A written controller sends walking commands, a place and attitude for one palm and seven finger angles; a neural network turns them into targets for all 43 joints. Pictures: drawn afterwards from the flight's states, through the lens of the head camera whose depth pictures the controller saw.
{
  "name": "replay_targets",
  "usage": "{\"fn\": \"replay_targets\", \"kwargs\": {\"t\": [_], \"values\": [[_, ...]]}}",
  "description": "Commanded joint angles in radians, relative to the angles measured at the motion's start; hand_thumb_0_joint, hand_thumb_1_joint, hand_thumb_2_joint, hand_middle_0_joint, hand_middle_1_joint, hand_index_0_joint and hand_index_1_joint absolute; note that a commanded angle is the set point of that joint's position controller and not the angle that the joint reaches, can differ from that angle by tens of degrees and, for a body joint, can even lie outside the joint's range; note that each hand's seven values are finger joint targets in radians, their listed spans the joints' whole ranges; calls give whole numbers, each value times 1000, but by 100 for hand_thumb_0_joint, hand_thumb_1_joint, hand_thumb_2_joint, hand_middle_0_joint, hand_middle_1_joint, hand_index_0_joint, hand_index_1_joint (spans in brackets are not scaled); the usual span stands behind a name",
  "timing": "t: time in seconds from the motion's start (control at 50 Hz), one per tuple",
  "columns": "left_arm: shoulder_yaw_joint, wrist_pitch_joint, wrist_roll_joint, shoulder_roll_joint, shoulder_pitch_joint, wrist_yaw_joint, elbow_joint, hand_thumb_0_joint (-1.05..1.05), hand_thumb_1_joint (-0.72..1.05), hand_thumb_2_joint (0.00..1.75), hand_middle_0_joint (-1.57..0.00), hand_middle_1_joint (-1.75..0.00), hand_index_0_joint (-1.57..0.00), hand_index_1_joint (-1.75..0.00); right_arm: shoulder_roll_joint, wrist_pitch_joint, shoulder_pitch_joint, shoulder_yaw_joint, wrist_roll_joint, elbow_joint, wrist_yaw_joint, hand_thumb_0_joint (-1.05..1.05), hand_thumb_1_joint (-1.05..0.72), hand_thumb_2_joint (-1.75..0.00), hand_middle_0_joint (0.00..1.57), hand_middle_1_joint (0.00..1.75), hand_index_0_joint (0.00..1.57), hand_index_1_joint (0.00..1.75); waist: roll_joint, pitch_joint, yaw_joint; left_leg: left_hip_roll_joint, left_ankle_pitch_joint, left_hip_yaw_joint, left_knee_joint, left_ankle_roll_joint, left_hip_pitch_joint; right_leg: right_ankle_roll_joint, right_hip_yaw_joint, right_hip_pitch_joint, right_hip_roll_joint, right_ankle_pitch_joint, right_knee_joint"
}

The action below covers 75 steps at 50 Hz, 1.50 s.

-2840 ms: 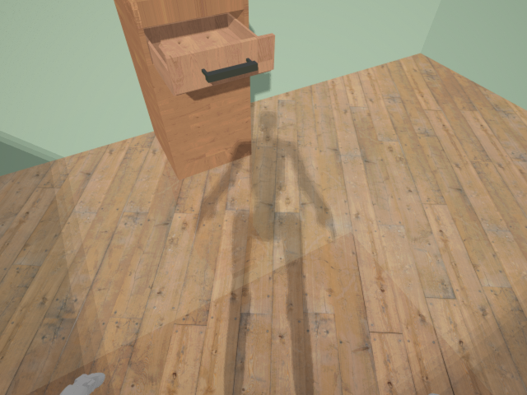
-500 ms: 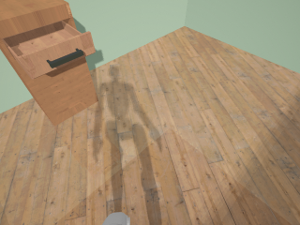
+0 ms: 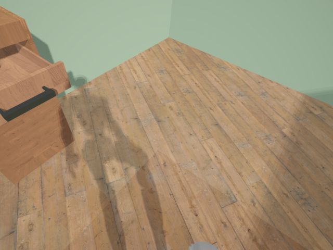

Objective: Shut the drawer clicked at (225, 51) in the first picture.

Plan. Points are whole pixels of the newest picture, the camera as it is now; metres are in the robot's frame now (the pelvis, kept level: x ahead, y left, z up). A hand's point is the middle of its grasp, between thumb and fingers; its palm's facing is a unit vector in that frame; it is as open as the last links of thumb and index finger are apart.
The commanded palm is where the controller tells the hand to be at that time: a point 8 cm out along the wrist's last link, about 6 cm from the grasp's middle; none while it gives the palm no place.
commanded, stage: walk to a spot facing it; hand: left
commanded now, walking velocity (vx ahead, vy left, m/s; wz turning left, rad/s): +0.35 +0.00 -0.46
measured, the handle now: (27, 101) +0.57 +0.56 -0.07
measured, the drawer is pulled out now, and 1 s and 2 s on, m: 0.25 0.25 0.25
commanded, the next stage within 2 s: turn to face it in 0.72 s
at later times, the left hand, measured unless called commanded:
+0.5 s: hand (142, 183) +0.36 +0.10 -0.19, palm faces -0.19 -0.97 -0.15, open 7.4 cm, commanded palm none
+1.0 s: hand (134, 161) +0.45 +0.14 -0.19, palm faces -0.19 -0.97 -0.16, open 7.4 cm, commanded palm none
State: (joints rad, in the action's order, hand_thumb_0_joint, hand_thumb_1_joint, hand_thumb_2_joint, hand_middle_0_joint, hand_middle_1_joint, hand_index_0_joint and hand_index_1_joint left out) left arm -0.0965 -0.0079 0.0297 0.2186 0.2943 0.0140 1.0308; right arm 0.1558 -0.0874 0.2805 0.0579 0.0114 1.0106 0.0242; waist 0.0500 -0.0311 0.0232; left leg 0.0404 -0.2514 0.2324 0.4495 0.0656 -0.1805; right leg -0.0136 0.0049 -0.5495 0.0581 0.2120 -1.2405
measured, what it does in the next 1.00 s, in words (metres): walks ahead, turning right: right foot, then left foot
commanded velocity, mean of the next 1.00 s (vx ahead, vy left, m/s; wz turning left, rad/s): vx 0.26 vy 0.00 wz -0.14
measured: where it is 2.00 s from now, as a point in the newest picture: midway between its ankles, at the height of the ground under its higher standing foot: (174, 215)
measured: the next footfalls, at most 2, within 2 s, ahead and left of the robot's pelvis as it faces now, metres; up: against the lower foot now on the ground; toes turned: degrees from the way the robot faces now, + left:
right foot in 0.42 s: +0.30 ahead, -0.13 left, +0.00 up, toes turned -18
left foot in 0.88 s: +0.55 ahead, +0.03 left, +0.00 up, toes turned -7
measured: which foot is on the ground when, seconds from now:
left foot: down 0.00-0.42, up 0.44-0.86, down 0.88-1.00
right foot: up 0.00-0.40, down 0.42-0.90, up 0.92-1.00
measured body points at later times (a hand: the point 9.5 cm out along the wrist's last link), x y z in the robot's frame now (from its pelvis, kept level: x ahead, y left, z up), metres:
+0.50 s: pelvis +0.22 -0.05 -0.02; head +0.25 -0.05 +0.42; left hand +0.37 +0.15 -0.17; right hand +0.08 -0.22 -0.17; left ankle +0.09 +0.09 -0.64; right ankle +0.26 -0.12 -0.74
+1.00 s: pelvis +0.43 -0.04 -0.01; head +0.46 -0.02 +0.44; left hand +0.46 +0.19 -0.18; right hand +0.47 -0.28 -0.14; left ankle +0.51 +0.04 -0.74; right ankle +0.32 -0.13 -0.67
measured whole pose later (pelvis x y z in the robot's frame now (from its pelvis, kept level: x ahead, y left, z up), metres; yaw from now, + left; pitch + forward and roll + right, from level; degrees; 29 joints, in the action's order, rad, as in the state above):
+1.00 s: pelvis +0.43 -0.04 -0.01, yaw -17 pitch -2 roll -1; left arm -0.05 -0.02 0.01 0.18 0.34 -0.02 1.12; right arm 0.13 -0.06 0.14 0.01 0.01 0.99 0.01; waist 0.04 -0.08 0.03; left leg 0.06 -0.22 0.16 0.57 0.04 -0.30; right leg 0.02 0.05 -0.32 0.03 0.49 -1.08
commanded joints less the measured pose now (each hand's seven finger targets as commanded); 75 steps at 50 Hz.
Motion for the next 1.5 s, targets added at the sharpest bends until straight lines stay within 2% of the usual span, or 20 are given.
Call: {"fn": "replay_targets", "kwargs": {"t": [0.0, 0.24, 0.32, 0.36, 0.4, 0.44, 0.54, 0.74, 0.82, 0.84, 0.88, 0.96, 1.12, 1.26, 1.28, 1.3, 1.32, 1.34, 1.4, 1.48], "values": [[3, 21, 9, -23, 61, 10, -35, 0, 90, 90, -20, -30, -20, -30, 82, -24, 105, -1, 1, -5, 5, 0, -90, -90, 20, 30, 20, 30, -145, -50, 14, 245, 258, -127, -276, -34, 20, 19, -24, -134, 42, -117, -2], [30, 6, -2, -34, -288, 28, -140, 0, 90, 90, -20, -30, -20, -30, 101, -4, 317, -9, 17, 82, 13, 0, -90, -90, 20, 30, 20, 30, -158, -135, -94, 291, 595, -12, -214, 28, 289, -14, 145, -164, 5, -43, 474], [20, -12, 1, -9, -150, 19, -112, 0, 90, 90, -20, -30, -20, -30, 145, 4, 278, -1, 14, 76, 12, 0, -90, -90, 20, 30, 20, 30, -183, -24, -19, 309, 1023, 61, 32, 23, 316, -80, 203, 80, -84, 70, 571], [-4, -31, 9, 54, 99, 11, -39, 0, 90, 90, -20, -30, -20, -30, 164, 8, 211, 6, 4, 48, 3, 0, -90, -90, 20, 30, 20, 30, -158, 112, 106, 270, 905, 101, 393, -25, 128, -113, 190, 472, -92, -36, 690], [-39, -41, -17, 226, 248, -10, -4, 0, 90, 90, -20, -30, -20, -30, 71, 2, 186, -6, -17, -14, -6, 0, -90, -90, 20, 30, 20, 30, 129, 294, 118, 13, -315, -19, 1002, -108, -424, -324, -572, 889, 353, -267, 861], [-24, -36, -31, 162, 105, -26, -36, 0, 90, 90, -20, -30, -20, -30, 80, 11, 70, 10, -6, -31, -11, 0, -90, -90, 20, 30, 20, 30, -72, 83, 76, 113, -130, -191, 1009, -77, -468, -278, -388, 607, 313, -149, 956], [15, -70, -4, 54, -21, -32, -40, 0, 90, 90, -20, -30, -20, -30, 16, 60, 142, 4, 16, 4, -16, 0, -90, -90, 20, 30, 20, 30, -28, -57, -72, 148, -55, -191, 728, -108, -308, -187, -141, 191, 186, -119, 1042], [17, -75, -9, 85, 126, -24, 18, 0, 90, 90, -20, -30, -20, -30, 46, 33, -178, -7, 13, -103, -44, 0, -90, -90, 20, 30, 20, 30, 56, -38, 26, 71, 46, -113, 244, -114, -341, -153, -116, 481, 142, -437, 941], [18, -69, -17, 95, 100, -32, 19, 0, 90, 90, -20, -30, -20, -30, 99, 21, -26, 0, 15, -47, -23, 0, -90, -90, 20, 30, 20, 30, 34, 53, -65, 9, 141, -73, 32, -82, -39, -96, -62, 489, 99, -671, 698], [21, -69, -21, 76, 101, -34, 14, 0, 90, 90, -20, -30, -20, -30, 159, 15, 112, 12, 18, -4, -17, 0, -90, -90, 20, 30, 20, 30, -58, 150, -111, 97, 380, -161, 26, -47, 193, -44, -9, 380, 47, -508, 513], [40, -73, -31, 22, 144, -38, -2, 0, 90, 90, -20, -30, -20, -30, 261, 29, 232, 23, 9, 26, -5, 0, -90, -90, 20, 30, 20, 30, -302, 276, -118, 457, 970, -538, -13, 180, 418, 10, 35, 74, -81, 415, 34], [38, -30, -13, -2, 43, -33, 6, 0, 90, 90, -20, -30, -20, -30, 128, 27, -11, -15, 3, -8, 4, 0, -90, -90, 20, 30, 20, 30, -214, -20, -23, 284, 684, -338, -135, 103, -24, 53, 4, 103, 43, 253, 135], [10, 28, -10, 0, -33, -35, -74, 0, 90, 90, -20, -30, -20, -30, 186, 73, -46, 32, 11, -61, -8, 0, -90, -90, 20, 30, 20, 30, -190, 45, -22, 206, 190, -393, -182, 101, -108, 82, 38, 143, 9, 152, 336], [2, 7, -22, 28, -35, -43, -130, 0, 90, 90, -20, -30, -20, -30, 212, 99, -59, 57, 9, -95, -14, 0, -90, -90, 20, 30, 20, 30, -181, 84, 2, 149, 272, -481, -21, 56, -158, 74, 51, 381, -34, 28, 761], [-5, -3, -17, 75, -3, -49, -131, 0, 90, 90, -20, -30, -20, -30, 180, 99, -54, 54, 0, -104, -19, 0, -90, -90, 20, 30, 20, 30, -84, 106, 18, 90, 157, -437, 70, 1, -259, 58, -26, 520, 54, -36, 894], [-25, -10, 0, 185, 22, -58, -135, 0, 90, 90, -20, -30, -20, -30, 102, 101, -44, 41, -6, -130, -24, 0, -90, -90, 20, 30, 20, 30, 235, 114, 27, -66, -196, -241, 308, -92, -443, -26, -272, 625, 334, -129, 986], [-22, -3, -7, 218, 20, -56, -153, 0, 90, 90, -20, -30, -20, -30, 137, 105, -67, 51, 7, -148, -20, 0, -90, -90, 20, 30, 20, 30, 235, 94, 32, -56, -366, -242, 519, -104, -444, -116, -322, 489, 462, -226, 980], [-15, 2, -6, 190, -41, -57, -177, 0, 90, 90, -20, -30, -20, -30, 144, 115, -59, 60, 7, -150, -26, 0, -90, -90, 20, 30, 20, 30, 104, 57, 1, -37, -313, -271, 650, -101, -422, -144, -236, 399, 437, -208, 978], [12, -7, -13, 106, -142, -53, -196, 0, 90, 90, -20, -30, -20, -30, 133, 137, -25, 57, 13, -98, -40, 0, -90, -90, 20, 30, 20, 30, 110, -6, -54, 10, -149, -235, 781, -130, -428, -84, -25, 367, 278, -267, 931], [11, -11, -10, 113, -68, -54, -185, 0, 90, 90, -20, -30, -20, -30, 127, 143, -69, 48, 9, -113, -46, 0, -90, -90, 20, 30, 20, 30, 120, 19, -23, 19, -124, -199, 717, -152, -426, -90, 55, 454, 276, -379, 902]]}}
